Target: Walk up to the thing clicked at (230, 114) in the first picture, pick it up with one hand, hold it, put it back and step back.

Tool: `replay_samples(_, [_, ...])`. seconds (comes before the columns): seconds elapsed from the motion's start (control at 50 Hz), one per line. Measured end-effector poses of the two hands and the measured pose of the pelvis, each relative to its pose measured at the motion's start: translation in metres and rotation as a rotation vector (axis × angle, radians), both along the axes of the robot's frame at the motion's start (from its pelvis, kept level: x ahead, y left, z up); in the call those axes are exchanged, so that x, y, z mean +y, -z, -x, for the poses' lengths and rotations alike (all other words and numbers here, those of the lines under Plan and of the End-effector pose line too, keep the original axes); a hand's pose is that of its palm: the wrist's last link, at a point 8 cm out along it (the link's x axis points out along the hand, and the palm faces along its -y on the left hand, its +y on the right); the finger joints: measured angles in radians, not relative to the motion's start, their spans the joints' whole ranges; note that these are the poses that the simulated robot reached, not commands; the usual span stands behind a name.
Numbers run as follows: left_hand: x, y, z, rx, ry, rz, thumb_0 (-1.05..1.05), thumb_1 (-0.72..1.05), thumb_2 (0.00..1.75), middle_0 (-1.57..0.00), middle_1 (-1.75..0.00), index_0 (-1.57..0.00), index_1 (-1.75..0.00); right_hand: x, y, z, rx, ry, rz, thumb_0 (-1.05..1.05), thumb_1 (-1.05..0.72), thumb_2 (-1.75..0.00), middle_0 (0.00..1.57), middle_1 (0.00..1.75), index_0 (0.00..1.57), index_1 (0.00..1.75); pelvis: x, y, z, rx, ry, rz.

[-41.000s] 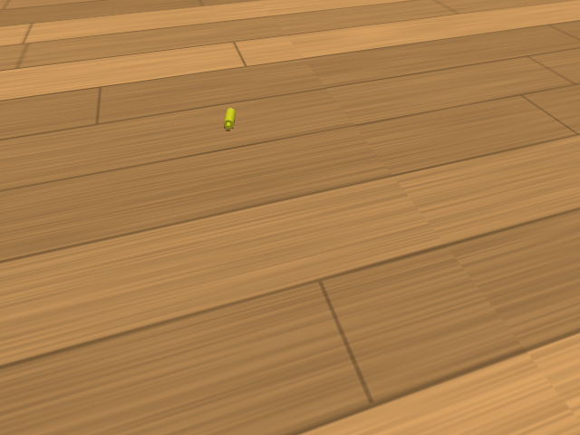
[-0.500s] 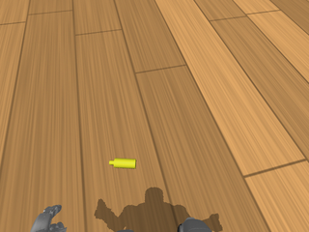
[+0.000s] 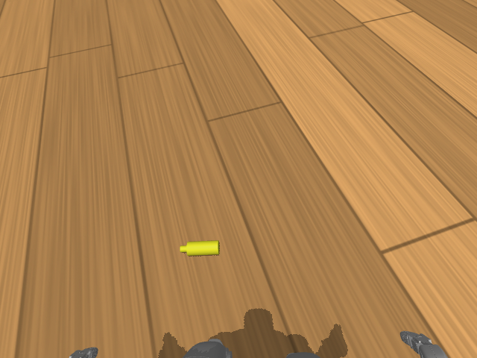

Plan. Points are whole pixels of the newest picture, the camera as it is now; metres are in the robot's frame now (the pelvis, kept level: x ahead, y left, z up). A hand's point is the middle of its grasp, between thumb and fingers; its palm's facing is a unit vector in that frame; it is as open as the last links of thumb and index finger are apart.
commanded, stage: step back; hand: left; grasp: from above
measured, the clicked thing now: (199, 248) +0.60 +0.22 -0.73
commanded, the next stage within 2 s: none
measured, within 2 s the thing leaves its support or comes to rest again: neither
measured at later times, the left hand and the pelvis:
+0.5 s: hand out of the picture -0.05 +0.29 -0.14, palm faces +0.06 -0.94 -0.33, open 7.3 cm; pelvis -0.14 +0.01 +0.01, yaw +2 degrees
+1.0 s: hand out of the picture -0.21 +0.23 -0.12, palm faces +0.02 -0.90 -0.45, open 7.4 cm; pelvis -0.31 -0.04 +0.01, yaw +2 degrees
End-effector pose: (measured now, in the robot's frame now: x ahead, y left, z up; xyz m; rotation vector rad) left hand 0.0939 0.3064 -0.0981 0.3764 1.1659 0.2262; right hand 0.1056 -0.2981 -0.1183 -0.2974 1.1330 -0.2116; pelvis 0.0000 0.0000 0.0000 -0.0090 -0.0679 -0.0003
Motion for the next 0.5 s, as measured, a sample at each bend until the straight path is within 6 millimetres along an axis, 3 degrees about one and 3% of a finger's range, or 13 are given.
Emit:
replay_samples(0.16, [-0.001,-0.017,0.035,-0.055,-0.020,-0.003,0.01,0.90,0.90,-0.20,-0.30,-0.21,-0.30,-0.012,-0.016,0.046,0.048,-0.044,0.038,0.00,-0.90,-0.90,0.20,0.30,0.21,0.30,0.000,-0.013,0.040,0.039,-0.012,-0.046])
replay_samples(0.3, [0.015,0.002,0.062,-0.126,-0.007,0.023,0.00,0.90,0.90,-0.20,-0.30,-0.21,-0.30,-0.005,-0.014,0.096,0.087,-0.081,0.107,0.00,-0.90,-0.90,0.20,0.29,0.21,0.30,0.015,0.002,0.088,0.031,-0.072,-0.010])
replay_samples(0.42, [0.021,0.012,0.113,-0.067,-0.049,0.063,0.00,0.91,0.90,-0.20,-0.30,-0.21,-0.30,0.014,-0.033,0.142,0.081,-0.087,0.098,0.01,-0.90,-0.90,0.20,0.29,0.21,0.30,0.018,-0.007,0.123,0.006,-0.066,0.013])
replay_samples(0.5, [0.023,0.011,0.152,-0.036,-0.071,0.073,0.00,0.91,0.90,-0.20,-0.30,-0.21,-0.30,0.014,-0.044,0.154,0.053,-0.092,0.106,0.01,-0.90,-0.90,0.20,0.30,0.21,0.30,0.015,-0.014,0.144,0.032,-0.038,0.023])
